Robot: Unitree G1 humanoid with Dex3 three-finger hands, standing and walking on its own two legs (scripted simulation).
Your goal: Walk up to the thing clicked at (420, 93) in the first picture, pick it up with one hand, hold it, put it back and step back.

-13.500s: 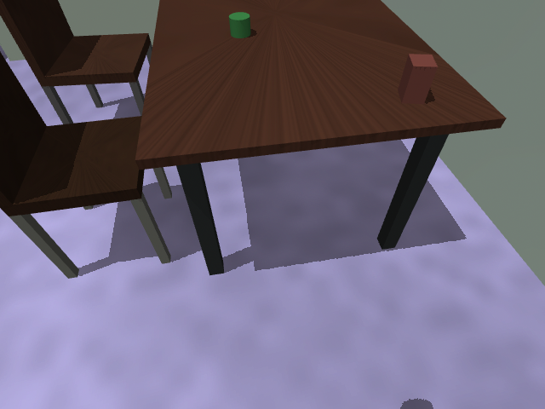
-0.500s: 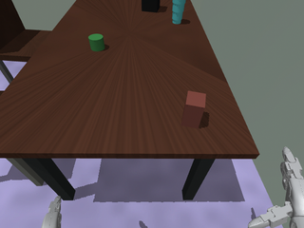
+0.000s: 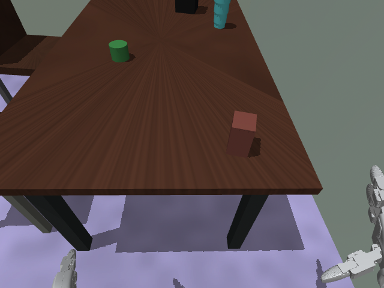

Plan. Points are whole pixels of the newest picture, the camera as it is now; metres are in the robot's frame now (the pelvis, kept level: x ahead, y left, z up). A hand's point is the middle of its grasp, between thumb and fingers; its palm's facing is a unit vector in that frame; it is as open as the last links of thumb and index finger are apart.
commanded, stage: rise first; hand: right
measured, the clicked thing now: (240, 134) +0.51 -0.15 +0.00
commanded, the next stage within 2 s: go down in 0.10 s
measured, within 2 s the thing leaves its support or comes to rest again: neither
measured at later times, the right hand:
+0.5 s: hand (352, 210) +0.22 -0.27 +0.11, palm faces +0.35 +0.88 -0.32, open 17.6 cm
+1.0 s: hand (341, 155) +0.33 -0.30 +0.12, palm faces +0.06 +1.00 -0.03, open 17.7 cm
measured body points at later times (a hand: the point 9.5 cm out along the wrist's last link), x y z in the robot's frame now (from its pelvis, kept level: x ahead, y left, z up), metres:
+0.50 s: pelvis +0.00 +0.00 +0.00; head -0.01 +0.02 +0.45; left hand +0.16 +0.27 -0.09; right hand +0.19 -0.31 +0.12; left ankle -0.01 +0.12 -0.74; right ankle -0.01 -0.13 -0.74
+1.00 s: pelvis +0.01 -0.01 +0.00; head +0.02 +0.00 +0.45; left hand +0.15 +0.27 -0.10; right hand +0.32 -0.35 +0.12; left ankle -0.01 +0.12 -0.74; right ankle -0.01 -0.13 -0.74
